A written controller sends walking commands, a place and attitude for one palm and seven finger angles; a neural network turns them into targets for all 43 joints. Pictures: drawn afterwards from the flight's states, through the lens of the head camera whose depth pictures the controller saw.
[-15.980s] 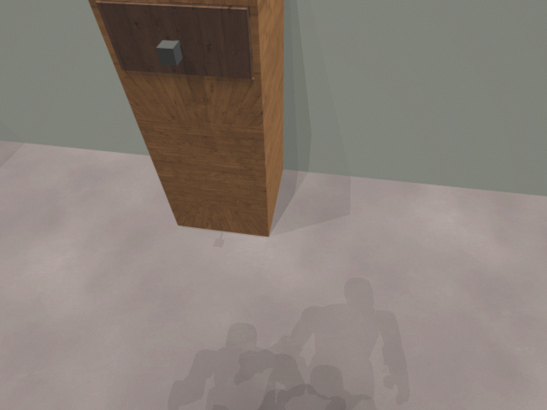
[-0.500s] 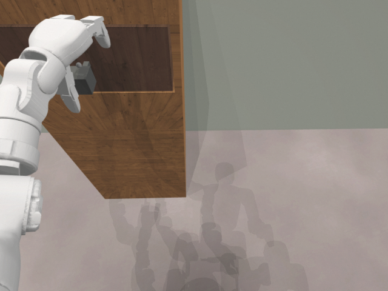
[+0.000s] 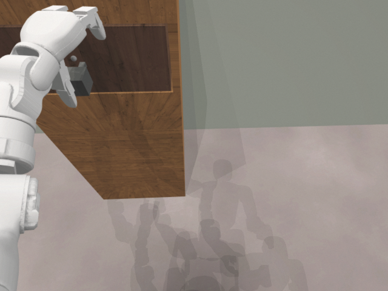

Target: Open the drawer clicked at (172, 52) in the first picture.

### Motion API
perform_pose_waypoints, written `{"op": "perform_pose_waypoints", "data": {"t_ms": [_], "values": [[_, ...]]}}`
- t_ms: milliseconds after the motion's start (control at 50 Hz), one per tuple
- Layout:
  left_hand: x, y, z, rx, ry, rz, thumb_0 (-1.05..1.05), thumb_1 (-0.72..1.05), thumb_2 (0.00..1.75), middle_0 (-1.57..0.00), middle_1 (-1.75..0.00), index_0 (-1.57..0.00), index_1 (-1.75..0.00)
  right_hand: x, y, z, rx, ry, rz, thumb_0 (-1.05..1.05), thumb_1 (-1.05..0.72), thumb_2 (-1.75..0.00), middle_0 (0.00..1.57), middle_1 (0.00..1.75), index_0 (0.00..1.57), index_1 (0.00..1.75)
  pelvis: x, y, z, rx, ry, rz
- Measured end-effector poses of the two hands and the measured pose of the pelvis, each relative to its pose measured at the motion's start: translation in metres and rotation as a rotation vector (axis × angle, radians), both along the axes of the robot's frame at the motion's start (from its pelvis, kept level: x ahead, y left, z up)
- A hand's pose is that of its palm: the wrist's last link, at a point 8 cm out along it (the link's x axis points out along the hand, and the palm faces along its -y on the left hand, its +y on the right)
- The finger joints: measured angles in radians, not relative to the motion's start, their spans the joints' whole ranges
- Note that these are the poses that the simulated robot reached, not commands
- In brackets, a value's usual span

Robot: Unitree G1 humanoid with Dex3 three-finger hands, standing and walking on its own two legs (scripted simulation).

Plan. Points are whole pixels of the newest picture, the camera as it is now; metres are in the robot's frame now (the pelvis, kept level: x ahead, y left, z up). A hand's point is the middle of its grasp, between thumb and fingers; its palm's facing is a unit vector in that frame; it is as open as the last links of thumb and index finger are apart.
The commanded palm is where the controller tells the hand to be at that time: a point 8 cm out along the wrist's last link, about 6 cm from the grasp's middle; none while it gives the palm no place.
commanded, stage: move the hooked fingers above the handle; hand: left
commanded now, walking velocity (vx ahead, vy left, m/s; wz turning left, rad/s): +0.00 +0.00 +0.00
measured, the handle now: (79, 75) +0.55 +0.24 +0.11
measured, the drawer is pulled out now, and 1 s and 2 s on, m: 0.00 0.00 0.00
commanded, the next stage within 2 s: lower the fingers behind the handle in 0.08 s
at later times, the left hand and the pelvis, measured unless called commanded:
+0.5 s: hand (33, 87) +0.47 +0.29 +0.15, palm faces -0.13 -0.03 -0.99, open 13.8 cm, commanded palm +0.49 +0.28 +0.21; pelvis -0.01 +0.00 +0.00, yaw +1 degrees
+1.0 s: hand (56, 85) +0.50 +0.26 +0.13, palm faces -0.08 +0.00 -1.00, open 13.8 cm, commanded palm +0.49 +0.27 +0.18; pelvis +0.00 +0.00 -0.01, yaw -1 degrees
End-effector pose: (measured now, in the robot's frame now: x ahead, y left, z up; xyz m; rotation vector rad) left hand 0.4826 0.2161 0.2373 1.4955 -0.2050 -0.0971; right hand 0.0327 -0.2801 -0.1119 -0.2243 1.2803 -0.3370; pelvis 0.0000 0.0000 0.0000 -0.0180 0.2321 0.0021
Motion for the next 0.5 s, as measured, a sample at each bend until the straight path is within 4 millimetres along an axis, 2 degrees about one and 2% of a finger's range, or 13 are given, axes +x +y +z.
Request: {"op": "perform_pose_waypoints", "data": {"t_ms": [40,80,140,260,340,420,500], "values": [[0.006,0.011,0.011,-0.011,-0.059,0.076,0.00,-0.49,0.30,-0.34,-1.22,-0.32,-1.20,0.001,0.002,-0.004,0.018,-0.003,0.004,0.01,-0.91,-0.90,0.20,0.30,0.20,0.30,-0.002,0.000,-0.001,0.000,0.011,-0.008],[0.008,0.016,0.015,0.013,-0.070,0.141,0.00,-0.49,0.30,-0.41,-1.26,-0.32,-1.20,0.002,0.006,-0.008,0.045,0.002,0.010,0.01,-0.91,-0.90,0.20,0.30,0.20,0.30,-0.003,0.001,-0.001,0.001,0.018,-0.016],[0.007,0.020,0.018,0.043,-0.040,0.229,0.00,-0.49,0.30,-0.42,-1.27,-0.35,-1.24,0.003,0.013,-0.014,0.084,-0.001,0.005,0.01,-0.91,-0.90,0.20,0.30,0.20,0.30,-0.004,0.000,0.000,0.004,0.016,-0.025],[-0.006,0.060,0.001,0.086,0.175,0.429,0.00,-0.49,0.30,-0.37,-1.24,-0.34,-1.23,0.002,0.017,-0.011,0.096,-0.044,-0.036,0.01,-0.91,-0.90,0.21,0.30,0.20,0.30,-0.005,-0.005,0.003,0.010,-0.013,-0.032],[-0.018,0.075,-0.017,0.103,0.277,0.371,0.00,-0.49,0.30,-0.34,-1.22,-0.33,-1.22,-0.006,0.008,-0.004,0.045,-0.020,-0.030,0.01,-0.91,-0.90,0.21,0.30,0.20,0.30,-0.006,-0.008,0.003,0.005,-0.021,-0.014],[-0.024,0.073,-0.033,0.097,0.284,0.249,0.00,-0.49,0.30,-0.33,-1.21,-0.32,-1.21,-0.015,-0.005,0.001,-0.015,0.037,-0.004,0.01,-0.91,-0.90,0.21,0.30,0.20,0.30,-0.007,-0.007,0.001,-0.002,-0.011,0.008],[-0.023,0.074,-0.032,0.056,0.205,0.176,0.00,-0.49,0.30,-0.33,-1.21,-0.33,-1.22,-0.021,-0.015,0.005,-0.060,0.079,0.017,0.01,-0.91,-0.90,0.21,0.30,0.20,0.30,-0.008,-0.004,-0.003,-0.007,0.013,0.020]]}}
